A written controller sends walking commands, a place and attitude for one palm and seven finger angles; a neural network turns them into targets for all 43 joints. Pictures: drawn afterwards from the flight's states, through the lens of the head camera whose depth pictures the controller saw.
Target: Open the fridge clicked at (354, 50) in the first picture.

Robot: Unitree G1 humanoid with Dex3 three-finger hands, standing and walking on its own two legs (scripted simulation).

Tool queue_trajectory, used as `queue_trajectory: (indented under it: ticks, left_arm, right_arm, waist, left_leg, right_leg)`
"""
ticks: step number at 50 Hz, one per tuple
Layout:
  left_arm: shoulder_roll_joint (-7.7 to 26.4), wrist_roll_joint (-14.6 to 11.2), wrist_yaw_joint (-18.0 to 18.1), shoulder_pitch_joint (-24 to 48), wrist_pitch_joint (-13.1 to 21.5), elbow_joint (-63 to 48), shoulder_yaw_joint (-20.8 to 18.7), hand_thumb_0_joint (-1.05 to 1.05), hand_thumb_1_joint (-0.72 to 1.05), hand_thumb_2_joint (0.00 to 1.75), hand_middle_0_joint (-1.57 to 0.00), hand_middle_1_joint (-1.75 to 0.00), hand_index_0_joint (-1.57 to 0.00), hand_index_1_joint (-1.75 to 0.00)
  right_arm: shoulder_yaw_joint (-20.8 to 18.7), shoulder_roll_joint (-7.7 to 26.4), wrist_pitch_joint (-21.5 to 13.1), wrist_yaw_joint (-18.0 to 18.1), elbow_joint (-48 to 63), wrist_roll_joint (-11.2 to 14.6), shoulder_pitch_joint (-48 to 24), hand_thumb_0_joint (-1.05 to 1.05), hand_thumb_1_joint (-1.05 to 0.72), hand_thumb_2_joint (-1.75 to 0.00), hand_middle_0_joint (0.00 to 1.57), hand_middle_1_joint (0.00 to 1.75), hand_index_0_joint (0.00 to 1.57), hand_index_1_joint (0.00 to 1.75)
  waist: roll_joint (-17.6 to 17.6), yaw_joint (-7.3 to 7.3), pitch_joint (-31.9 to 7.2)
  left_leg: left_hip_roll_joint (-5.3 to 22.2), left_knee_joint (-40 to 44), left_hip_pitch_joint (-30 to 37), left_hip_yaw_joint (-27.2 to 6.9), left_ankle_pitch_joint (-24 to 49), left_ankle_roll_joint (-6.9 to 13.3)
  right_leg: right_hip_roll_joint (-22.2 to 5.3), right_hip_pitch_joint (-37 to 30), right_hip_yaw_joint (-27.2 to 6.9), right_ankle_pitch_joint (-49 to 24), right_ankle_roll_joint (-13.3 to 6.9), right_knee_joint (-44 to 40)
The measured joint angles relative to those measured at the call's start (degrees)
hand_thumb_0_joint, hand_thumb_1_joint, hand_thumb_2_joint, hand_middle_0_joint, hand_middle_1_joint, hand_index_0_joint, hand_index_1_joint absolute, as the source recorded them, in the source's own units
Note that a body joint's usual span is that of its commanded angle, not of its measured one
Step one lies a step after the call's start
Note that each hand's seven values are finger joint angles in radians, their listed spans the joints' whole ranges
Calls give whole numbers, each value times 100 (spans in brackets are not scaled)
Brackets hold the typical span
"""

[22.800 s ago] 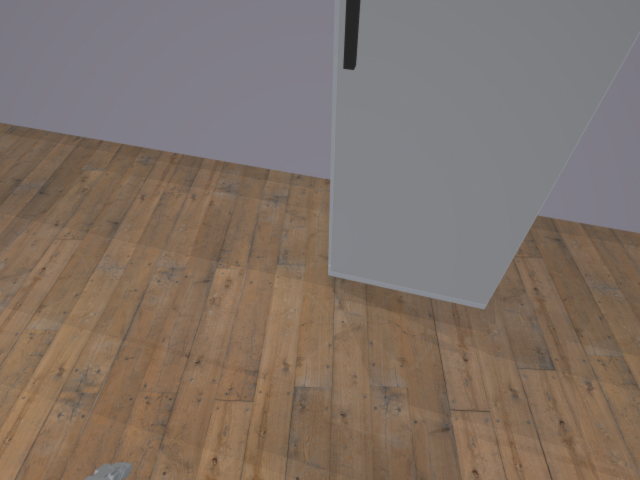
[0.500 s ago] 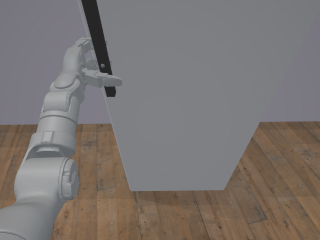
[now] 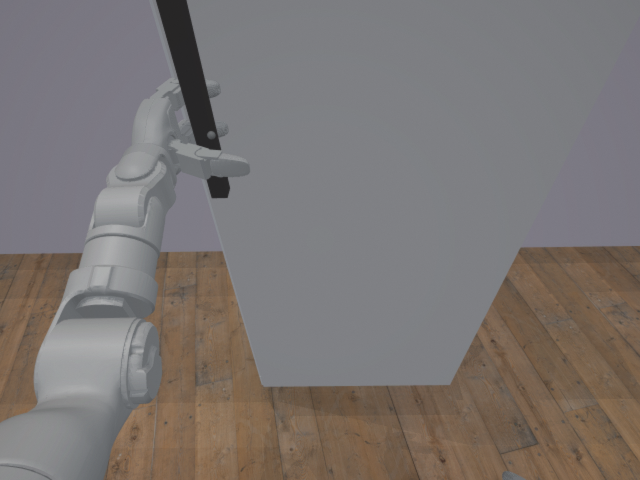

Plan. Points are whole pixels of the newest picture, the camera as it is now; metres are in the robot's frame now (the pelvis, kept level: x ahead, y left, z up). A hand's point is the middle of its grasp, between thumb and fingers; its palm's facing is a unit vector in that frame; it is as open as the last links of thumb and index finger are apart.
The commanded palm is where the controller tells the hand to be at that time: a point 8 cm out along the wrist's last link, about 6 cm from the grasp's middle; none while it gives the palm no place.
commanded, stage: slide the fingers in behind the handle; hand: left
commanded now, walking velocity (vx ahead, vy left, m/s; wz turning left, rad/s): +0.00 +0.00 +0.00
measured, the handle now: (202, 100) +0.51 +0.16 +0.25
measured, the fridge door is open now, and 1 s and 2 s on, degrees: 0 0 0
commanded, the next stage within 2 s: grip the handle and tug to test in 0.24 s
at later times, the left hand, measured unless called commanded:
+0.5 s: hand (209, 135) +0.45 +0.14 +0.24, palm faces +0.04 -1.00 +0.01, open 13.6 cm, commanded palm +0.43 +0.19 +0.24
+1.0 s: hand (211, 133) +0.45 +0.14 +0.24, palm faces +0.07 -1.00 -0.01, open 6.3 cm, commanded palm +0.43 +0.18 +0.24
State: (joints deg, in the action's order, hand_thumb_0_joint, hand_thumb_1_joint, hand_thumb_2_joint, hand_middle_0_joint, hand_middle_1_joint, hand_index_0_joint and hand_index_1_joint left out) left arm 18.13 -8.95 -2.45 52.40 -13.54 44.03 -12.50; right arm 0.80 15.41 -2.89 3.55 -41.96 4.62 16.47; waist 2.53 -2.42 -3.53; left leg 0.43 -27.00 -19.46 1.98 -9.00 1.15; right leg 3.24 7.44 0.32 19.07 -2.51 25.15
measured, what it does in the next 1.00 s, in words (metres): stands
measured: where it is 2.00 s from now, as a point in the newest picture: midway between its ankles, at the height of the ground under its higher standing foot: outside the picture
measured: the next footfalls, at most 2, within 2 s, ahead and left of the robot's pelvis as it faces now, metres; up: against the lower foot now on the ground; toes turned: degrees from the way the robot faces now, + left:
none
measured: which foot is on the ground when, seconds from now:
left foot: down 0.00-1.00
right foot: down 0.00-1.00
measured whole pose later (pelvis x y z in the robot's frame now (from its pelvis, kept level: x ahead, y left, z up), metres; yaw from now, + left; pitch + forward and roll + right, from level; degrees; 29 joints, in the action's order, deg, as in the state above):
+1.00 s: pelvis +0.00 +0.01 +0.00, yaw +0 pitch +1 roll +0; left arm 16.7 -9.5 0.4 51.8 -15.4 40.4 -11.0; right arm 0.7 15.3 -3.2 3.7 -42.5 4.5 15.7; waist 2.6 -1.8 -2.9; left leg -0.3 -25.9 -18.4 2.0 -8.7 1.5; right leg 2.6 6.3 0.3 18.8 -2.2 24.0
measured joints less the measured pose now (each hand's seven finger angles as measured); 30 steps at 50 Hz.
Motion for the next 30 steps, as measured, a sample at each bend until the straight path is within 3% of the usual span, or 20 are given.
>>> queue_trajectory:
  ticks: [21,30]
  left_arm:
    - [-131,-67,124,-139,-197,-403,100,-1,-49,31,-27,-118,-28,-119]
    - [-121,-76,78,-56,-244,-330,90,-1,-26,41,-29,-122,-31,-123]
  right_arm:
    - [7,-1,28,33,39,2,-171,1,-90,-90,20,30,21,30]
    - [47,-50,43,47,-3,-13,-180,1,-90,-90,20,30,21,30]
  waist:
    - [10,65,42]
    - [-37,62,35]
  left_leg:
    - [-53,43,94,25,-3,44]
    - [-61,70,96,20,10,49]
  right_leg:
    - [-56,-99,-20,-8,40,-58]
    - [-62,-106,-15,-23,44,-91]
